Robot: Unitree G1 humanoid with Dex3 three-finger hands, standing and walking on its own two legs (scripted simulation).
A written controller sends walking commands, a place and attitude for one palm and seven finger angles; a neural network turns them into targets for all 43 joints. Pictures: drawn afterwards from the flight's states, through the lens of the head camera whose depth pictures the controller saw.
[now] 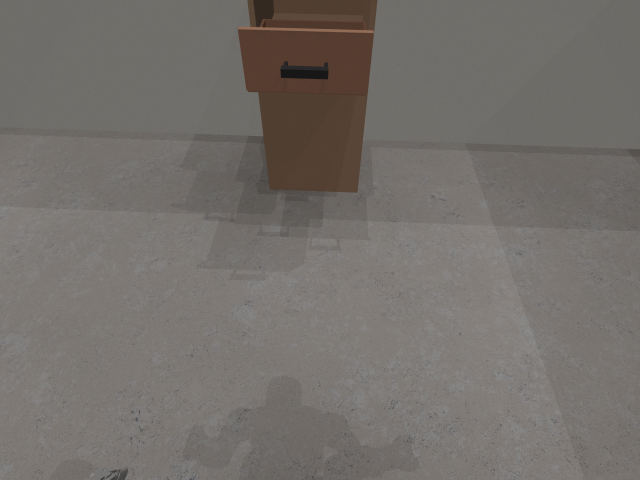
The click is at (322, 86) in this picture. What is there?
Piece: drawer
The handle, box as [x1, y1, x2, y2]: [280, 61, 327, 78]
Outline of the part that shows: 280,69 281,77 327,78 327,63 325,62 323,67 288,66 287,61 284,61 284,64 281,65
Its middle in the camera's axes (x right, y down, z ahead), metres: -0.05 -0.49 +1.12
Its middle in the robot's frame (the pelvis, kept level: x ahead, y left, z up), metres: +1.17 +0.10 -0.02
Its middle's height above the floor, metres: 0.74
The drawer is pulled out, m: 0.29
